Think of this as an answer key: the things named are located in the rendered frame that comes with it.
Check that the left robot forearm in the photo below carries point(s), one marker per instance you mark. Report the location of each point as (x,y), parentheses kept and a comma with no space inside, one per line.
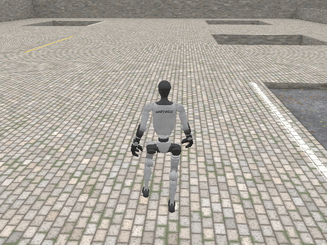
(138,136)

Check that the right robot hand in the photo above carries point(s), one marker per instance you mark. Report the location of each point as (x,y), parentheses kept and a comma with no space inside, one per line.
(185,141)

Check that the robot left upper arm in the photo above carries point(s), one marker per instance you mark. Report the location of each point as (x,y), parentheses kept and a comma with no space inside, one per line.
(145,115)

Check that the right robot forearm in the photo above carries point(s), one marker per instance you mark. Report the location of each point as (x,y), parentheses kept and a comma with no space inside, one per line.
(188,133)

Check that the robot right upper arm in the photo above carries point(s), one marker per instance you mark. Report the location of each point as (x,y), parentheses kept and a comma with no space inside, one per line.
(182,116)

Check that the right robot foot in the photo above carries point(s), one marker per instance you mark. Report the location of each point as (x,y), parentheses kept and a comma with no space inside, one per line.
(171,207)

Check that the left robot hand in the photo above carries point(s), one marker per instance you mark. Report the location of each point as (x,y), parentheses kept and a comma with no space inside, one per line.
(134,148)

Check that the left robot thigh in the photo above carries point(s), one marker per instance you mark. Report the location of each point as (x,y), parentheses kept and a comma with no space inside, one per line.
(151,149)

